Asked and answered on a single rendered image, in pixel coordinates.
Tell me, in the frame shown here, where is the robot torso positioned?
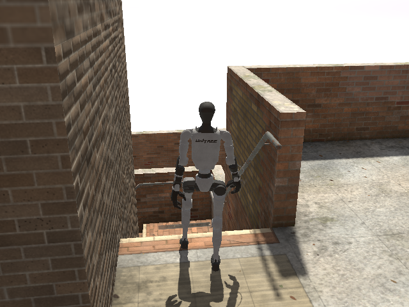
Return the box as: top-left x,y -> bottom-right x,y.
191,126 -> 221,192

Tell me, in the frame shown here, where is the robot right upper arm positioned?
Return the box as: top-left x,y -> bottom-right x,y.
219,130 -> 235,165

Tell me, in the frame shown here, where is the robot left upper arm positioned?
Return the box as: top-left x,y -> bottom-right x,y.
178,129 -> 193,166

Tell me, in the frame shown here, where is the robot left forearm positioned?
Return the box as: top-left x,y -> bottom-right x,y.
172,156 -> 185,191

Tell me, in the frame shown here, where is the robot head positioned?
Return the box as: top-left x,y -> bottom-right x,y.
196,102 -> 217,133

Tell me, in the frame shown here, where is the robot right forearm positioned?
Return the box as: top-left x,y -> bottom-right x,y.
229,156 -> 240,182

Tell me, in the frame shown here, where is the left robot hand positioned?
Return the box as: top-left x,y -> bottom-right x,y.
171,190 -> 186,209

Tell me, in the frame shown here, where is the right robot hand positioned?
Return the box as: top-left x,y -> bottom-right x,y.
226,180 -> 241,194

